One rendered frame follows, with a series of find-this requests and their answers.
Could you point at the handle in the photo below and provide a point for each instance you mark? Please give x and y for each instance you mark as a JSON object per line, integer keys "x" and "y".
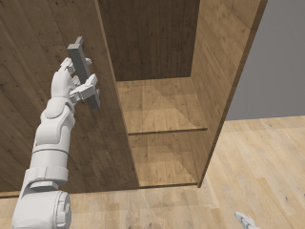
{"x": 80, "y": 64}

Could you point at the left robot forearm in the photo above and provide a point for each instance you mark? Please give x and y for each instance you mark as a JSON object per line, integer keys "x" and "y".
{"x": 48, "y": 165}

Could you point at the wardrobe door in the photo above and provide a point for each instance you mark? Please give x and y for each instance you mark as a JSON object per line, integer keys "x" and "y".
{"x": 7, "y": 187}
{"x": 34, "y": 40}

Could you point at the robot right hand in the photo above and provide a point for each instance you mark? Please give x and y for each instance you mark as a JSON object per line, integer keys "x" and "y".
{"x": 246, "y": 221}

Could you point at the left robot upper arm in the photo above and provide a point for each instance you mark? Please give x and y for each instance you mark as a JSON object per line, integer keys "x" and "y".
{"x": 44, "y": 210}

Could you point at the robot left hand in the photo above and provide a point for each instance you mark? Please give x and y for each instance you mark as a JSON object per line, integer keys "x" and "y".
{"x": 63, "y": 85}

